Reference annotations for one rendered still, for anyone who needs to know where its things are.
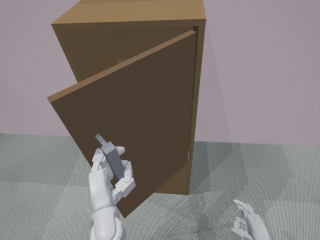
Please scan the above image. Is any left robot forearm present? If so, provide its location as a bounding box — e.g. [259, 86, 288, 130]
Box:
[89, 206, 127, 240]

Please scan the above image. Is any robot right hand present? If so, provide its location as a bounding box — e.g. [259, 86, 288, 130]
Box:
[231, 199, 271, 240]

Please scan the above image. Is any robot left hand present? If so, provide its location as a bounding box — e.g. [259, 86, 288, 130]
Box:
[88, 146, 136, 213]

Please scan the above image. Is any cupboard door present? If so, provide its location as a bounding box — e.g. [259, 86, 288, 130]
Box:
[47, 30, 197, 219]

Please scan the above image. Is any handle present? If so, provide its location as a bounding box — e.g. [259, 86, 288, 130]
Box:
[95, 133, 125, 182]

